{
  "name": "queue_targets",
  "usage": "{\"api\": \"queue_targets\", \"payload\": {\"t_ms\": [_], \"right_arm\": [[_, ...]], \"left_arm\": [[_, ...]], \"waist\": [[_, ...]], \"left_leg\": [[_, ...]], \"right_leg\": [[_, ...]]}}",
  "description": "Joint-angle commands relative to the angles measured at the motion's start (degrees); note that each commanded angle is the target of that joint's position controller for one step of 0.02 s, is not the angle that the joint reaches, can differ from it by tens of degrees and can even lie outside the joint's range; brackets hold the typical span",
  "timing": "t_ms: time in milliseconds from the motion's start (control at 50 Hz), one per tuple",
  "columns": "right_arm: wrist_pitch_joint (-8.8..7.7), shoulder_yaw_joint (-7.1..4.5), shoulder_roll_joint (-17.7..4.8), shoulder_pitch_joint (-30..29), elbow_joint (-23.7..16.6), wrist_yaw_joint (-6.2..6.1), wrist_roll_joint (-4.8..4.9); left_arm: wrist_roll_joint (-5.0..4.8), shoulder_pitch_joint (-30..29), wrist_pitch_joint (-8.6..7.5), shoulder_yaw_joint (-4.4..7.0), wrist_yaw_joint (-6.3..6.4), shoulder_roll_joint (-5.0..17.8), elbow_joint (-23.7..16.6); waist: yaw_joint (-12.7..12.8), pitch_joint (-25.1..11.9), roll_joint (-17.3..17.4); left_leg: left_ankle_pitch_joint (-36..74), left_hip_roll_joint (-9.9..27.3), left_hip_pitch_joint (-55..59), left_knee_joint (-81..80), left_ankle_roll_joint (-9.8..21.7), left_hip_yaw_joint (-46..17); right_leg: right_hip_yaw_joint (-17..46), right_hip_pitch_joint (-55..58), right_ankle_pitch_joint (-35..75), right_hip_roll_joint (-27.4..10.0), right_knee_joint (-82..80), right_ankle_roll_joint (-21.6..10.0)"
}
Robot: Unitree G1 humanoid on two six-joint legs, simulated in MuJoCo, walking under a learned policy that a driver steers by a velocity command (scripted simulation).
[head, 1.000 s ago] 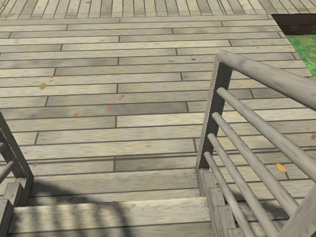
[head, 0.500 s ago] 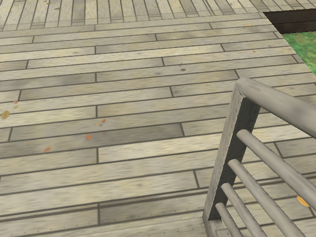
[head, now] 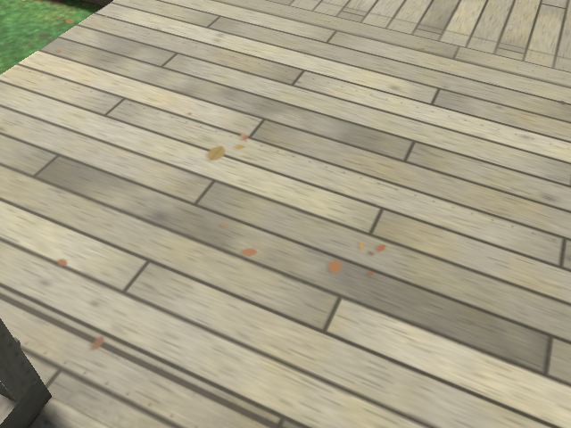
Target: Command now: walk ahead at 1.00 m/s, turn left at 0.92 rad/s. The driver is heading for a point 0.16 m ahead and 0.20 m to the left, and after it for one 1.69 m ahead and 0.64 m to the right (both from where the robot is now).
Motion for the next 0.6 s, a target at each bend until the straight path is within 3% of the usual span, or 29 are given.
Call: {"api": "queue_targets", "payload": {"t_ms": [20, 40, 60, 80, 100, 120, 140, 160, 180, 200, 220, 240, 260, 280, 300, 320, 340, 360, 380, 420, 440, 480, 500, 520, 540, 560, 580, 600], "right_arm": [[-2.54, 0.6, -1.3, -12.2, -7.1, 3.48, -0.18], [-2.22, 0.74, -0.1, -11.5, -6.8, 4.0, 1.02], [-0.55, -0.73, -3.0, -1.6, -5.0, 2.72, 2.28], [0.39, -3.07, -8.6, 11.0, -0.2, 1.66, 2.15], [1.03, -5.41, -12.7, 24.0, 6.0, 0.48, 1.23], [1.67, -4.94, -10.6, 33.4, 10.3, 0.03, -2.26], [1.2, -2.11, -7.3, 30.6, 11.8, -0.53, -4.71], [0.07, 0.18, -3.9, 27.7, 8.3, -0.41, -4.73], [-0.13, -0.43, -3.8, 25.2, 8.2, 0.4, -3.64], [-1.21, -0.97, -4.8, 22.3, 9.8, 1.12, -2.97], [-1.96, -0.22, -4.2, 12.0, 7.9, 0.86, -3.16], [-3.06, 0.28, -3.3, 6.4, 7.0, 0.67, -3.76], [-4.0, 0.93, -2.5, 5.5, 7.1, 0.23, -3.91], [-4.63, 0.91, -3.3, 5.0, 7.9, -0.25, -4.42], [-4.47, 0.71, -3.7, 7.0, 8.9, -1.51, -5.58], [-5.25, 0.81, -2.0, 7.8, 9.8, -3.3, -4.24], [-5.63, 0.33, -3.8, 9.0, 10.5, -4.98, -3.96], [-5.6, 0.41, -4.2, 10.5, 11.2, -5.78, -3.3], [-5.86, 0.37, -5.1, 11.0, 10.9, -6.31, -2.53], [-6.28, 0.1, -5.2, 12.4, 11.6, -6.55, -0.44], [-6.1, 0.36, -3.6, 14.3, 12.4, -6.65, 0.06], [-5.72, 0.38, -3.0, 19.4, 13.5, -6.54, 0.24], [-5.19, 0.24, -3.9, 21.5, 13.9, -6.32, -0.11], [-4.59, 0.18, -5.4, 22.2, 13.7, -5.9, -0.38], [-4.21, -0.62, -9.5, 15.8, 13.2, -5.4, -0.76], [-4.02, -0.11, -8.0, 15.1, 12.0, -5.01, -1.05], [-4.71, -0.25, -8.8, 10.2, 10.6, -4.3, -0.54], [-5.73, -0.59, -9.8, -0.5, 8.1, -3.12, -0.99]], "left_arm": [[-0.74, -8.6, -1.33, 0.54, 2.02, 7.2, -6.8], [-0.77, -9.3, -0.57, 1.54, 1.16, 10.0, -7.7], [-1.33, -16.9, -0.54, 4.06, 0.47, 17.2, -8.6], [-1.44, -16.4, -0.54, 3.99, -0.88, 16.2, -8.2], [-1.29, -15.0, -0.42, 3.51, -1.2, 13.4, -6.8], [-2.49, -18.1, -1.23, 4.34, -1.62, 14.0, -8.6], [-2.2, -16.0, -2.49, 3.35, -2.11, 7.3, -11.8], [-3.41, -7.1, -3.48, 3.07, -2.39, 6.7, -12.0], [-4.08, -6.8, -3.22, 2.78, -2.76, 5.2, -12.5], [-5.63, -11.3, -2.61, 3.29, -2.13, 4.6, -15.3], [-5.84, -15.2, -1.13, 2.86, -0.74, 3.6, -16.7], [-4.45, -14.3, 0.59, 2.67, -0.15, 2.8, -16.1], [-3.18, -14.2, 1.73, 3.09, 0.46, 3.9, -15.0], [-2.54, -14.7, 2.11, 3.21, 0.49, 4.9, -15.4], [-2.37, -16.2, 2.28, 2.49, -0.33, 4.8, -16.2], [-2.62, -21.5, 1.74, 3.06, -1.69, 7.5, -17.9], [-1.9, -25.2, 1.93, 2.79, -2.64, 6.9, -18.9], [-0.95, -28.4, 2.23, 2.19, -3.63, 5.2, -19.4], [-0.08, -29.3, 2.5, 2.19, -4.73, 5.9, -20.1], [-0.17, -33.8, 2.48, 2.14, -6.23, 6.8, -21.9], [0.07, -36.3, 2.17, 2.21, -6.45, 7.1, -23.0], [-0.32, -41.5, 1.47, 1.55, -6.65, 6.8, -24.0], [-0.64, -43.3, 1.15, 1.18, -7.06, 6.5, -24.6], [-1.14, -44.1, 0.56, 1.0, -7.87, 6.3, -25.1], [-2.51, -38.3, 1.13, 1.19, -8.15, 6.9, -23.9], [-1.67, -30.6, 1.27, 3.04, -8.52, 11.6, -21.9], [-1.14, -15.8, 1.52, 5.22, -8.68, 16.3, -17.6], [-1.37, 3.0, 2.47, 6.15, -7.84, 17.7, -12.4]], "waist": [[-0.7, 11.6, -0.9], [-1.3, 10.5, -3.8], [-7.4, 6.1, -13.7], [-10.9, 1.6, -14.1], [-16.7, -2.2, -8.7], [-23.6, 1.3, 9.3], [-16.7, 1.1, 23.0], [-12.6, -4.0, 17.4], [-11.0, -6.5, 5.9], [-8.3, -6.8, -1.4], [-3.6, 0.2, -4.8], [-1.5, 3.3, -0.8], [-1.0, 5.8, -4.1], [-0.4, 6.6, -3.8], [0.1, 5.3, -0.9], [-1.1, 5.6, 0.5], [-2.3, 5.8, 0.9], [-3.0, 5.1, 1.0], [-2.9, 4.5, -1.2], [-4.9, 6.4, -1.4], [-6.4, 8.0, -1.3], [-10.8, 10.9, -2.1], [-12.3, 11.9, -3.0], [-12.5, 12.0, -1.7], [-7.4, 9.9, 5.7], [-4.3, 5.3, 1.8], [3.2, -0.7, 2.4], [14.9, -4.0, -7.9]], "left_leg": [[31.3, 1.3, 12.6, -26.8, 1.2, 3.8], [26.2, -1.9, 24.2, -29.9, 0.2, 8.7], [15.0, -3.2, 38.1, -21.9, -0.6, 10.4], [11.0, -4.5, 48.2, -24.2, 1.0, 11.7], [13.5, -7.5, 62.7, -33.8, 2.9, 14.5], [16.1, -3.9, 76.1, -42.8, 8.1, 9.3], [23.4, 0.7, 78.9, -29.3, 8.2, 0.1], [24.2, 6.2, 74.1, -26.3, 11.6, -8.0], [6.7, 10.7, 68.1, -31.6, 13.1, -12.4], [-22.5, 15.6, 60.9, -40.0, 13.9, -22.1], [-33.4, 16.0, 44.1, -44.6, 12.6, -23.8], [-31.3, 18.7, 30.7, -42.9, 12.5, -24.3], [-24.5, 19.5, 25.3, -42.7, 11.5, -23.4], [-21.1, 19.0, 22.3, -42.8, 10.6, -21.8], [-19.3, 16.9, 23.2, -42.1, 9.5, -19.3], [-20.0, 14.2, 26.6, -39.8, 6.0, -13.6], [-23.0, 10.9, 25.3, -38.3, 3.5, -6.9], [-26.6, 9.7, 25.7, -36.9, 3.0, -3.4], [-25.8, 8.2, 24.9, -36.4, 1.6, 0.5], [-27.0, 7.2, 26.3, -35.8, 1.1, 4.6], [-23.8, 6.9, 30.2, -33.6, 0.4, 6.5], [-15.6, 7.8, 38.6, -27.5, -1.3, 9.0], [-10.2, 8.2, 43.9, -25.5, -2.0, 9.6], [-2.7, 9.3, 48.1, -23.8, -2.0, 9.9], [6.0, 12.2, 48.0, -18.1, -1.2, 8.0], [25.6, 9.2, 49.3, -9.8, -2.4, 12.3], [32.8, 8.7, 40.7, 7.1, -2.8, 11.7], [-0.2, 0.3, 23.3, 41.0, -5.2, 15.1]], "right_leg": [[6.0, -13.5, 34.6, -12.3, -22.4, -5.4], [1.3, -15.8, 39.1, -11.3, -21.0, -5.5], [2.3, -17.3, 53.9, -13.6, -14.7, -6.2], [0.9, -14.1, 65.2, -9.7, -2.0, -6.6], [-1.2, -15.6, 69.0, -4.9, 16.2, -5.5], [-0.5, -31.3, 35.3, 1.9, 51.3, -4.3], [8.9, -44.5, 2.7, 3.7, 66.8, -6.7], [24.6, -44.2, 4.0, 5.9, 58.9, -9.3], [24.1, -43.4, 8.4, 5.1, 51.3, -10.0], [23.3, -46.9, 22.6, 4.9, 40.6, -10.4], [21.6, -43.3, 34.6, 2.6, 31.3, -10.2], [22.1, -38.3, 37.8, 0.6, 28.2, -8.5], [23.1, -36.4, 35.8, -0.9, 24.5, -6.4], [24.3, -36.3, 34.2, -2.9, 17.4, -5.0], [24.2, -35.9, 38.9, -3.2, 14.9, -5.8], [28.7, -39.1, 52.5, -4.5, 4.1, -7.0], [26.6, -36.9, 63.6, -2.1, -4.5, -7.8], [23.5, -34.6, 71.1, -0.6, -8.3, -7.5], [21.4, -30.8, 76.9, 0.9, -12.8, -8.3], [17.7, -28.8, 80.8, 2.2, -18.5, -9.5], [16.2, -30.6, 80.5, 2.5, -21.4, -10.0], [11.1, -33.9, 76.5, 3.3, -27.0, -10.8], [8.6, -36.0, 73.5, 4.0, -29.4, -10.8], [7.2, -36.1, 70.8, 3.9, -31.5, -11.0], [8.7, -30.3, 67.5, 0.8, -31.1, -12.7], [3.2, -20.1, 64.2, 5.6, -30.3, -13.1], [1.9, -0.5, 61.9, 7.0, -29.5, -16.0], [6.9, 22.4, 70.0, 3.7, -35.3, -22.6]]}}
Velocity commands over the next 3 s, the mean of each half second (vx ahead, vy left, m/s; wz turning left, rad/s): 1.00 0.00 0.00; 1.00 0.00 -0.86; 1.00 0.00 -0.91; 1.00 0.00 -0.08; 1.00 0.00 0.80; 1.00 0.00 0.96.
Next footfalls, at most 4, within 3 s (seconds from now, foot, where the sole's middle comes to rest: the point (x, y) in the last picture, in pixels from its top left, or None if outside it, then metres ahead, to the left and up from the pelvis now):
0.12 left None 0.28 0.12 -0.83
0.60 right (335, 396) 0.72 -0.07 -0.99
0.90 left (284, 287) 1.08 0.10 -0.99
1.36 right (413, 252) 1.27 -0.34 -0.99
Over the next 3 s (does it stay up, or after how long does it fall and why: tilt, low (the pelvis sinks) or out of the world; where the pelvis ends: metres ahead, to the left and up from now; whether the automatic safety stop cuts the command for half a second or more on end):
stays up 2.20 -1.13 -0.21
